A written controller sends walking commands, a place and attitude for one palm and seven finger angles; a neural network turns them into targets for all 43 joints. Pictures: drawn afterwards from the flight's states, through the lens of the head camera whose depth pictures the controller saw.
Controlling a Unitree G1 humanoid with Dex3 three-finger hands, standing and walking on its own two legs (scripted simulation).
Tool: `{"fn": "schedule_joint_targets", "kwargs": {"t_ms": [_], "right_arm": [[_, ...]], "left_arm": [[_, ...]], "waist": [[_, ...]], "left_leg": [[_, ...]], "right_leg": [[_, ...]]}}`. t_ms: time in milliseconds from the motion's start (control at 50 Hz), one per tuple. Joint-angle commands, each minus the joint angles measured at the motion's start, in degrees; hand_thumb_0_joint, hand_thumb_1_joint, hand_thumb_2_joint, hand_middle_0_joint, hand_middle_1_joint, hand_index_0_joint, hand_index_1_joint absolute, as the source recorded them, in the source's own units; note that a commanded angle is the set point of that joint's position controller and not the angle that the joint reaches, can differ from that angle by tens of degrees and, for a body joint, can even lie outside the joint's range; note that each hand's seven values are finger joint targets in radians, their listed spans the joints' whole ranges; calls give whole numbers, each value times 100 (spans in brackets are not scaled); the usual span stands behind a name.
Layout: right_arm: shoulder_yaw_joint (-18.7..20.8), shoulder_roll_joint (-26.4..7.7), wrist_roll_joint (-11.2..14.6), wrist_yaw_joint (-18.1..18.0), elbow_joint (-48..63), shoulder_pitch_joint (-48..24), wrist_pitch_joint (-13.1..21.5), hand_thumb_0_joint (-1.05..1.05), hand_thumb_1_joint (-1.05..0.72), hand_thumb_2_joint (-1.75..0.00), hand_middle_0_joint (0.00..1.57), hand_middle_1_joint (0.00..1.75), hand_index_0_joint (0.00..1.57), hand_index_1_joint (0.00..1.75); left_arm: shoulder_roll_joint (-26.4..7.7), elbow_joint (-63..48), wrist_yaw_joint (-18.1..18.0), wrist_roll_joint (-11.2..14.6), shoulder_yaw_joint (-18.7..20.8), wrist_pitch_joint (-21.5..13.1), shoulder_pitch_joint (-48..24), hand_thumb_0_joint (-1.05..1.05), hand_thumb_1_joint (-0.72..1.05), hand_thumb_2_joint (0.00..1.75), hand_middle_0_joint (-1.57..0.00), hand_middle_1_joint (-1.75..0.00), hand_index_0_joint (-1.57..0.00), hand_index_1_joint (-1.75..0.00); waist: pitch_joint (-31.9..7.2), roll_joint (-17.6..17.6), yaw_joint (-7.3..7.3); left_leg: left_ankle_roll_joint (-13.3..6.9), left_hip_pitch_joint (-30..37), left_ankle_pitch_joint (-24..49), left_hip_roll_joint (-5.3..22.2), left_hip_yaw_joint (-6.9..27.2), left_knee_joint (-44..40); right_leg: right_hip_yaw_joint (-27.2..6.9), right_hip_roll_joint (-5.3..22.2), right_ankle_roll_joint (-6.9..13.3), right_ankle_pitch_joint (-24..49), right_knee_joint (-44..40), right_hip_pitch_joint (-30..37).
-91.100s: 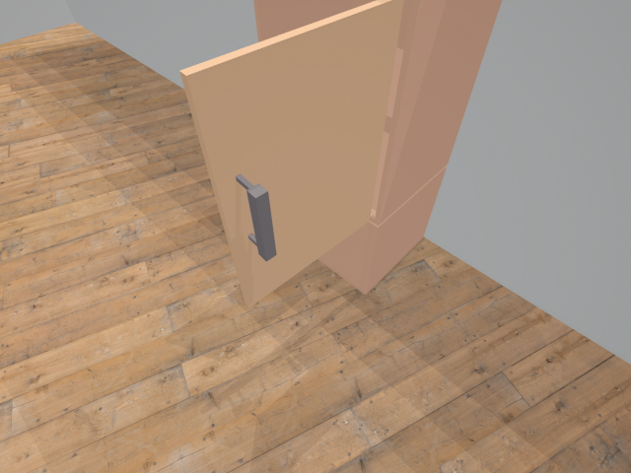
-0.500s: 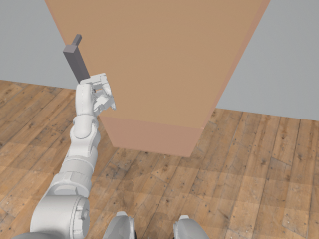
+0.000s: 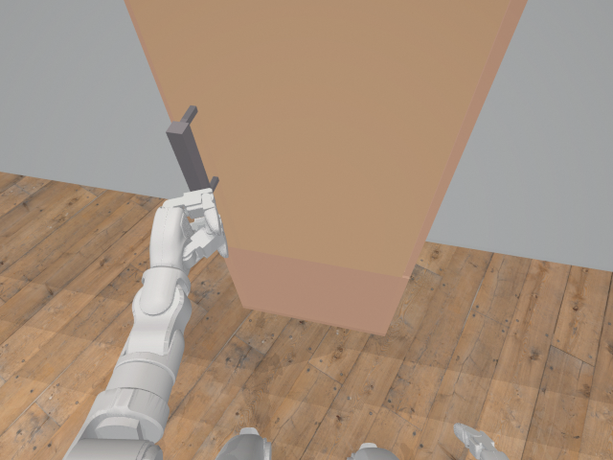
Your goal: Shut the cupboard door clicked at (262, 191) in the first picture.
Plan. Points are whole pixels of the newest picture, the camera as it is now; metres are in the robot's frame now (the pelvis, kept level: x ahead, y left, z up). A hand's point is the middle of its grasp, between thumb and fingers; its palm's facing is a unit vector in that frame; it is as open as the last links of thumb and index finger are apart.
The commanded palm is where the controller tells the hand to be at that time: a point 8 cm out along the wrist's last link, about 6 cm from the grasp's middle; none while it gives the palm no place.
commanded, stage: draw the hand back to the body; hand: left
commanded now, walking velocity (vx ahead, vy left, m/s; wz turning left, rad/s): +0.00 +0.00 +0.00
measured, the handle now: (198, 160) +0.57 +0.19 +0.04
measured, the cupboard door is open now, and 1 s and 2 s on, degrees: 0 0 0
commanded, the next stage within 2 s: step back with the hand held close in 1.38 s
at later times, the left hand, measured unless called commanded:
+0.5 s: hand (114, 278) +0.29 +0.20 +0.14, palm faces +0.13 -0.96 -0.23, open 3.2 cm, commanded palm +0.25 +0.25 +0.16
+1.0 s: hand out of the picture +0.22 +0.29 +0.22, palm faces +0.45 -0.80 -0.40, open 6.1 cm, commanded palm +0.17 +0.33 +0.24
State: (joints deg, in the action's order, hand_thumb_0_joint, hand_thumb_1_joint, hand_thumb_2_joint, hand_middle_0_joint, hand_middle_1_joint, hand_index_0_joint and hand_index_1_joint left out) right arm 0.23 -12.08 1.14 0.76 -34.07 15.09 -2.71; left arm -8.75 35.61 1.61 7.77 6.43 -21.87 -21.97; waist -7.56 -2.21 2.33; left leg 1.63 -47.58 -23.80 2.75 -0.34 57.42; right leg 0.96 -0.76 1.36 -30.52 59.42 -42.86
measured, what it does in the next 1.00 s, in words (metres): rises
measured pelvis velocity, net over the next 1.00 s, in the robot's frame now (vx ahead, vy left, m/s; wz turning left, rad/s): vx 0.03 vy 0.03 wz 0.01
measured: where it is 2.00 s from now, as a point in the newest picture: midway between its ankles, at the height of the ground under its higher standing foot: outside the picture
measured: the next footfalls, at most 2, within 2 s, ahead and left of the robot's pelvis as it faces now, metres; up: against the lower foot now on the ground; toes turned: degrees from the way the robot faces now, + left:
none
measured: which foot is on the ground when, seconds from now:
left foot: down 0.00-1.00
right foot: down 0.00-1.00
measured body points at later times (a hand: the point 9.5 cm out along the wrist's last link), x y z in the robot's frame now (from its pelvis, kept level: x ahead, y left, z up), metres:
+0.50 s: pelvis +0.01 +0.02 +0.05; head +0.01 +0.00 +0.50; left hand +0.28 +0.25 +0.16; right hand +0.20 -0.22 -0.03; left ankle +0.04 +0.14 -0.67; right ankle -0.02 -0.10 -0.67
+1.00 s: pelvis +0.03 +0.03 +0.07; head +0.01 +0.00 +0.52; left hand +0.19 +0.33 +0.24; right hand +0.23 -0.17 -0.02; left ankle +0.04 +0.14 -0.67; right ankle -0.01 -0.10 -0.67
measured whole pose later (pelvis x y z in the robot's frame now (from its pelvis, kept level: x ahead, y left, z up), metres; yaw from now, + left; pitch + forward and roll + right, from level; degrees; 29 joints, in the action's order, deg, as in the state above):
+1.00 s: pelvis +0.03 +0.03 +0.07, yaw +1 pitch -3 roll +0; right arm -2.7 -12.0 1.1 -3.8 -35.5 10.7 2.4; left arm -20.3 -21.3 -5.4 4.5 18.5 -0.1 25.3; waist -0.7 -3.7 -4.2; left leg -0.5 -8.9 -12.8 -0.1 -1.4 24.9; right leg 0.7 1.6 -1.0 -17.2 23.3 -2.8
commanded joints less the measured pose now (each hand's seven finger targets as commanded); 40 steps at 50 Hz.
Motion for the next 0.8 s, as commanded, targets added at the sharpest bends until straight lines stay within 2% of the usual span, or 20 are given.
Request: {"fn": "schedule_joint_targets", "kwargs": {"t_ms": [0,40,100,120,160,180,240,280,300,320,360,380,400,420,500,580,640,700,740,780], "right_arm": [[220,-797,106,-155,858,-18,262,0,-90,-90,20,30,20,30],[212,-828,142,-193,813,-37,322,0,-90,-90,20,30,20,30],[193,-856,184,-236,822,-134,441,0,-90,-90,20,30,20,30],[176,-861,195,-248,818,-181,468,0,-90,-90,20,30,20,30],[175,-864,205,-268,850,-268,533,0,-90,-90,20,30,20,30],[164,-872,216,-278,887,-304,562,0,-90,-90,20,30,20,30],[121,-828,245,-300,977,-473,663,0,-90,-90,20,30,20,30],[119,-834,258,-325,1016,-555,720,0,-90,-90,20,30,20,30],[118,-674,256,-451,1063,-812,576,0,-90,-90,20,30,20,30],[95,-670,231,-528,1116,-831,536,0,-90,-90,20,30,20,30],[59,-681,209,-608,1064,-911,481,0,-90,-90,20,30,20,30],[39,-690,199,-646,1043,-928,458,0,-90,-90,20,30,20,30],[13,-661,202,-668,1043,-1003,447,0,-90,-90,20,30,20,30],[-8,-645,191,-674,1054,-1051,453,0,-90,-90,20,30,20,30],[-91,-608,143,-683,1026,-1150,497,0,-90,-90,20,30,20,30],[-116,-620,69,-641,985,-1203,598,0,-90,-90,20,30,20,30],[-164,-576,35,-591,974,-1221,660,0,-90,-90,20,30,20,30],[-157,-581,5,-553,947,-1238,718,0,-90,-90,20,30,20,30],[-149,-576,-7,-529,933,-1253,733,0,-90,-90,20,30,20,30],[-123,-618,-34,-529,888,-1286,767,0,-90,-90,20,30,20,30]], "left_arm": [[-924,-1987,197,272,190,-232,-1186,0,90,90,-130,-150,-130,-150],[-863,-2031,291,358,105,-157,-1051,0,90,90,-130,-150,-130,-150],[-979,-2262,435,507,212,-39,-569,0,90,90,-130,-150,-130,-150],[-985,-2374,486,528,173,2,-583,0,90,90,-130,-150,-130,-150],[-1154,-2597,551,563,341,70,-277,0,90,90,-130,-150,-130,-150],[-1206,-2808,585,585,364,97,-172,0,90,90,-130,-150,-130,-150],[-1243,-3238,675,708,435,225,200,0,90,90,-122,-141,-122,-141],[-1451,-3535,717,736,633,308,524,0,90,90,-116,-135,-116,-135],[-1712,-3922,246,5,229,554,612,0,90,90,-113,-132,-113,-132],[-1481,-4057,6,-43,175,780,895,0,90,90,-111,-129,-111,-129],[-1564,-4293,-289,-190,228,1087,1204,0,90,90,-105,-123,-105,-123],[-1587,-4280,-365,-209,268,1208,1435,0,90,90,-102,-120,-102,-120],[-1523,-4457,-424,-245,224,1288,1465,0,90,90,-100,-117,-100,-117],[-1479,-4680,-468,-270,177,1345,1469,0,90,90,-97,-114,-97,-114],[-1593,-5135,-609,-318,372,1580,1912,0,90,90,-86,-102,-86,-102],[-1698,-5570,-676,-359,582,1712,2446,0,90,90,-75,-90,-75,-90],[-1625,-5970,-700,-384,621,1765,2637,0,90,90,-67,-81,-67,-81],[-1741,-6241,-728,-390,858,1804,3055,0,90,90,-58,-72,-58,-72],[-1804,-6475,-736,-386,1003,1816,3224,0,90,90,-53,-66,-53,-66],[-2007,-6517,-757,-388,1294,1839,3456,0,90,90,-47,-60,-47,-60]], "waist": [[-1813,439,-29],[-1431,633,47],[-1262,502,-44],[-1167,451,-19],[-1156,373,-130],[-1199,127,-181],[-1072,240,-236],[-1063,60,-335],[-1041,193,-327],[-779,248,-262],[-495,177,-265],[-379,432,-286],[-351,423,-250],[-290,215,-254],[-125,-23,-320],[-106,-17,-409],[23,-276,-419],[32,-149,-467],[-2,-279,-491],[151,-107,-539]], "left_leg": [[-367,1619,1212,-316,-126,-863],[-378,1719,1008,-295,-95,-1011],[-381,1892,875,-319,-95,-1226],[-385,1944,821,-324,-94,-1285],[-379,2081,829,-327,-88,-1415],[-384,2213,920,-347,-99,-1469],[-380,2371,985,-342,-87,-1640],[-373,2550,1123,-344,-88,-1740],[-399,2864,1138,-346,-98,-1991],[-412,2972,1125,-328,-108,-2117],[-418,3229,1192,-292,-93,-2339],[-436,3257,1195,-302,-90,-2439],[-435,3443,1283,-284,-90,-2541],[-423,3618,1332,-272,-85,-2658],[-394,4026,1531,-253,-65,-3039],[-371,4324,1952,-227,-47,-3278],[-313,4462,2145,-202,6,-3435],[-303,4507,2396,-185,22,-3506],[-288,4577,2419,-177,21,-3531],[-299,4495,2420,-172,22,-3555]], "right_leg": [[-180,-26,-176,2679,-1433,1400],[-140,-40,-188,2298,-1650,1270],[-160,-14,-178,1986,-1893,1403],[-162,-10,-179,1885,-1958,1393],[-158,-11,-158,1794,-2027,1508],[-148,-14,-131,1888,-2029,1617],[-118,-12,-142,1981,-2132,1792],[-76,-28,-109,2112,-2142,1940],[-338,161,-126,2100,-2574,2024],[-256,164,-142,2007,-2725,2035],[-165,136,-137,2066,-2926,2130],[-148,123,-146,2041,-3069,2272],[-111,123,-147,2132,-3117,2335],[-71,109,-128,2152,-3170,2380],[22,85,-95,2266,-3456,2746],[66,53,-77,2638,-3648,3100],[128,53,-59,2700,-3703,3206],[145,59,-61,2887,-3753,3397],[138,53,-67,2861,-3793,3430],[135,35,-75,2902,-3894,3448]]}}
